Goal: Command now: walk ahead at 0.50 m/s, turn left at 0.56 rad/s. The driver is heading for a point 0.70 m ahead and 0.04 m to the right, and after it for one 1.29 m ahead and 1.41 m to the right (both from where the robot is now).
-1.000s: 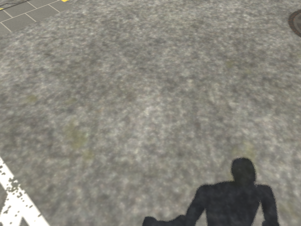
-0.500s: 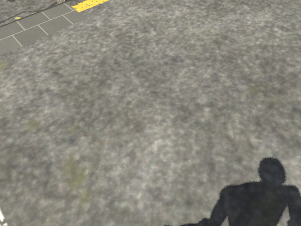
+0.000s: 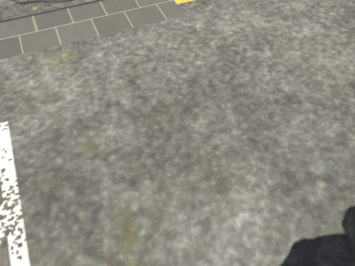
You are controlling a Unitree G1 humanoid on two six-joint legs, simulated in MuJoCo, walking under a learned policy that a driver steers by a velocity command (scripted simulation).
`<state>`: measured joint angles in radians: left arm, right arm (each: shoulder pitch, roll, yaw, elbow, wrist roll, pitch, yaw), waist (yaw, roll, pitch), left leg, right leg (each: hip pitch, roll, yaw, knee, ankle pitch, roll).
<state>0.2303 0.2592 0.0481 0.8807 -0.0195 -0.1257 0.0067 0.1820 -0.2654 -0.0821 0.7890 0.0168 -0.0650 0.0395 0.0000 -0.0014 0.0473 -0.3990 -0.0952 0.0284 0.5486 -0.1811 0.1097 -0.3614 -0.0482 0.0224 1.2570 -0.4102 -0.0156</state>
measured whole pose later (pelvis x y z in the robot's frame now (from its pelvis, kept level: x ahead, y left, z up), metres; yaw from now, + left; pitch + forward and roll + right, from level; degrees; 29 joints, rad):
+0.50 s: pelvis +0.28 -0.04 +0.01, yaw +15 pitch +2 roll -1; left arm 0.17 0.26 0.06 0.76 0.00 -0.12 -0.02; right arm 0.33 -0.27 -0.06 0.78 0.02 -0.05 -0.01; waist -0.01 0.03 0.00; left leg -0.39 -0.05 -0.11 1.17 -0.41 0.05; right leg -0.36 0.05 0.00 0.49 -0.16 -0.04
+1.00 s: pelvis +0.51 +0.05 +0.01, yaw +2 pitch +2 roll +1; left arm 0.32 0.30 0.07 0.77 -0.03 -0.04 0.00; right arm 0.20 -0.24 -0.06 0.72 -0.01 -0.10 0.01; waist 0.01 -0.05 -0.01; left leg -0.26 -0.01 0.04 0.42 -0.20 0.02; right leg -0.51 -0.03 0.06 1.15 -0.35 -0.01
